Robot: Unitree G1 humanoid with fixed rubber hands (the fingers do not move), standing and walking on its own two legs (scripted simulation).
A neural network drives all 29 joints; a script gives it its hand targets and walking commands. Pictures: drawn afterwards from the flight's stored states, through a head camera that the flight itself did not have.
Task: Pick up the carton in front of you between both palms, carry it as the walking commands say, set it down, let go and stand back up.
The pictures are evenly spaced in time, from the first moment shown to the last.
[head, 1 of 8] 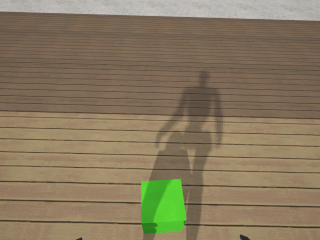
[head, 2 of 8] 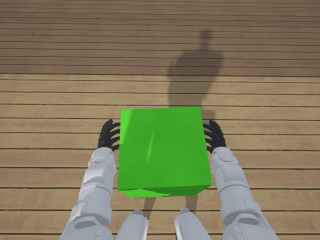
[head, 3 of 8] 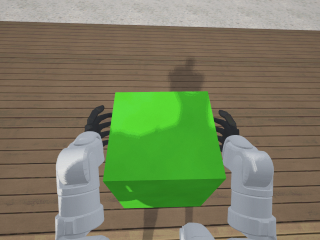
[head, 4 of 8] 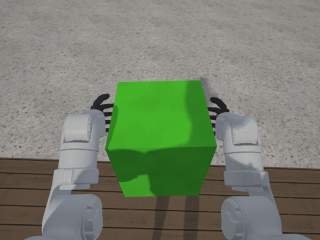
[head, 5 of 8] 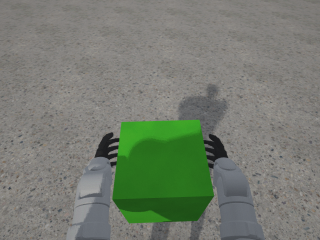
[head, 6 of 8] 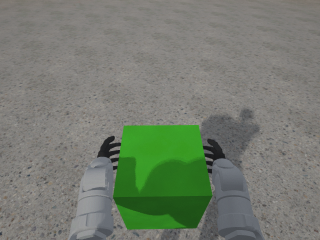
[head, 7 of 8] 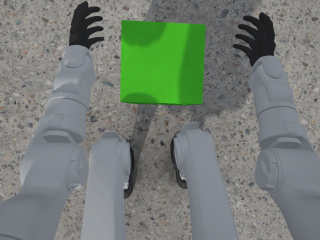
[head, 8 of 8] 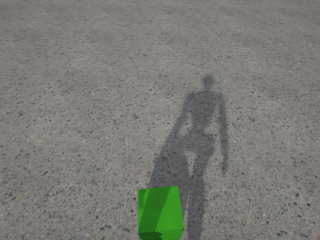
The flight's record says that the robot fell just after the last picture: no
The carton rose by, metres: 0.69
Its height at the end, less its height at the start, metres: -0.39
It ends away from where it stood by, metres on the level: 5.13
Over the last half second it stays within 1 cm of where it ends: yes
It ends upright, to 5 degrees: yes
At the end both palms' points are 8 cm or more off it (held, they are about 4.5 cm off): yes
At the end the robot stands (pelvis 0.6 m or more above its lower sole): yes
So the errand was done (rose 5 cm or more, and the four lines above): yes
